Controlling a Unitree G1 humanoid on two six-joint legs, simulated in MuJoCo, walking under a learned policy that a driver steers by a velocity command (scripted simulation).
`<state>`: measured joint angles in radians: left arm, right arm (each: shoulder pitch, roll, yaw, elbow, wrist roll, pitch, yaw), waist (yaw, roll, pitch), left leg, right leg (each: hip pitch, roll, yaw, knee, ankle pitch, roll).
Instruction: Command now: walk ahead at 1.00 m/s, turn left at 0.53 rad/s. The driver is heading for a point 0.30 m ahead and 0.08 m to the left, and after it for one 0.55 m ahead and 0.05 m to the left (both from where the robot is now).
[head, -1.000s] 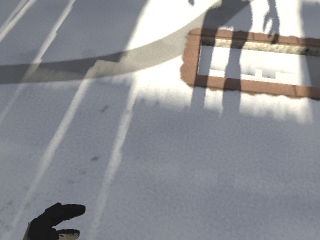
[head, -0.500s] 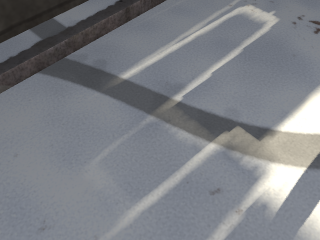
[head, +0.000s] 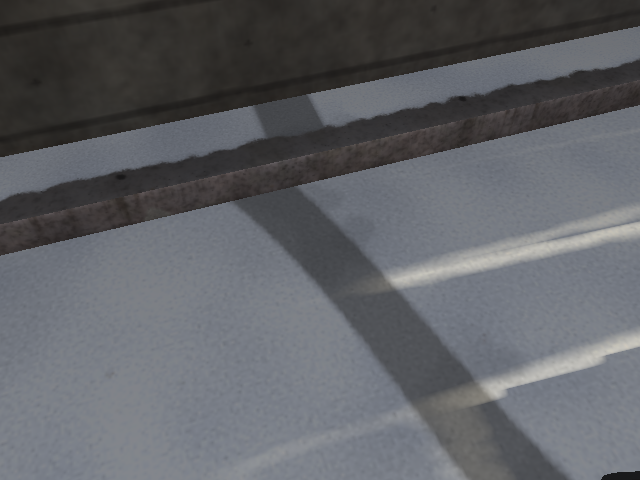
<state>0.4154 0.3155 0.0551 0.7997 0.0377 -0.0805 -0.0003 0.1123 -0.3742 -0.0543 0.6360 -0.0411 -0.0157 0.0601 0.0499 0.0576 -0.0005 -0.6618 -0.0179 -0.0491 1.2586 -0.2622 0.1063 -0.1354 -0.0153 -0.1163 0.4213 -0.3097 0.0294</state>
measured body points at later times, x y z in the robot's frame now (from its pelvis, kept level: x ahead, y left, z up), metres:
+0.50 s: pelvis +0.37 +0.02 +0.01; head +0.41 +0.05 +0.46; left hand +0.49 +0.31 -0.11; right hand +0.50 -0.23 -0.10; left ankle +0.35 +0.06 -0.73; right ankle +0.51 -0.15 -0.66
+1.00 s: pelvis +0.50 +0.02 +0.00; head +0.51 +0.04 +0.44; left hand +0.60 +0.28 -0.14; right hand +0.62 -0.23 -0.13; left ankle +0.47 +0.15 -0.74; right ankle +0.59 -0.08 -0.73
